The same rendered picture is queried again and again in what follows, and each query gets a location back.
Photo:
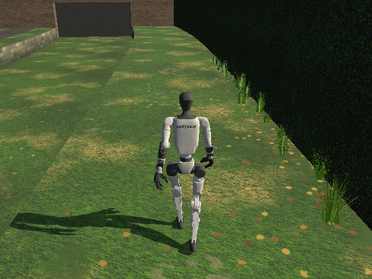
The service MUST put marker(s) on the robot left forearm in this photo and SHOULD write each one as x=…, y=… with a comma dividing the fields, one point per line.
x=161, y=159

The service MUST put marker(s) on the robot right shin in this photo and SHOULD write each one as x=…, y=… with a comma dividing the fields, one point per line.
x=195, y=219

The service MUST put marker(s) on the robot right hand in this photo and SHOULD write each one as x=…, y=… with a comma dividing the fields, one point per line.
x=211, y=161

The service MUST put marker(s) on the left robot upper arm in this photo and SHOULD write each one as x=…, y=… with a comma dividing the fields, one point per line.
x=168, y=122

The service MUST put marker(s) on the robot left hand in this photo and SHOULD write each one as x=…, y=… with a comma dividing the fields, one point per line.
x=157, y=182

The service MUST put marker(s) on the humanoid robot head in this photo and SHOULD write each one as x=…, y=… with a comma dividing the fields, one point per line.
x=186, y=100

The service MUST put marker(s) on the robot right forearm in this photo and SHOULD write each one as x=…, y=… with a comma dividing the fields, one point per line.
x=209, y=152

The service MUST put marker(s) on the right robot upper arm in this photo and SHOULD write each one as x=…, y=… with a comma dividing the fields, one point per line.
x=203, y=121

